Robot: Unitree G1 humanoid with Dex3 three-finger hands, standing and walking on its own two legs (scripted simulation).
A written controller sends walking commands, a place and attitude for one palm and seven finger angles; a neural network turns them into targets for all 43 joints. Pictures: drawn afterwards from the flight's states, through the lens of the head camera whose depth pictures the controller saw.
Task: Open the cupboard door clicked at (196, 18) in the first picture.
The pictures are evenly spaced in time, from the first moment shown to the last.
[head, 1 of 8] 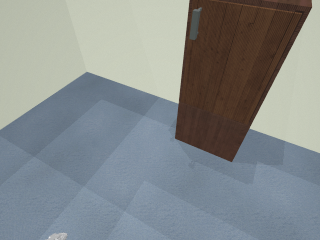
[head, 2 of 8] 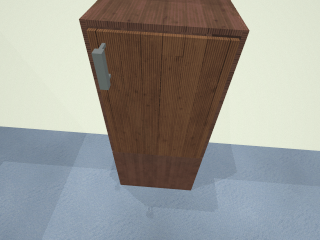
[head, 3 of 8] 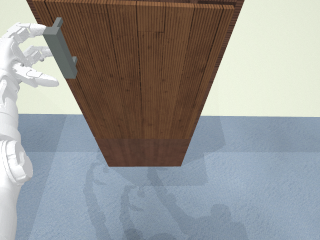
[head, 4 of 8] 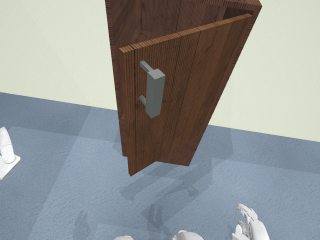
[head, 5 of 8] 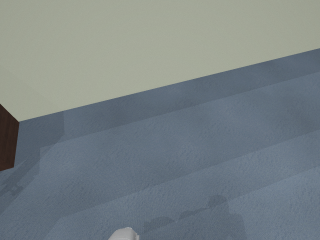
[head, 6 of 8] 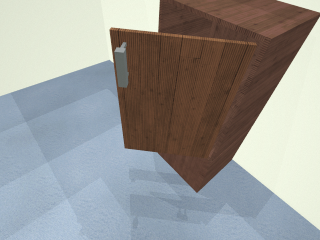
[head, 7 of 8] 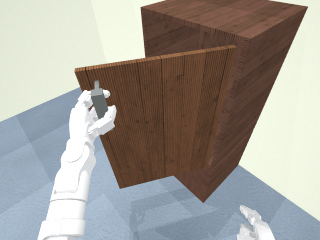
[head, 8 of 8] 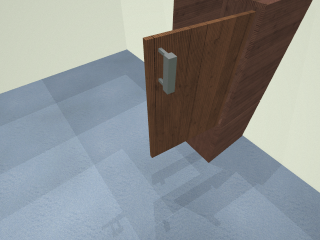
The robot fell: no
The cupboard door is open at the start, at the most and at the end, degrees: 0 83 82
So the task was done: yes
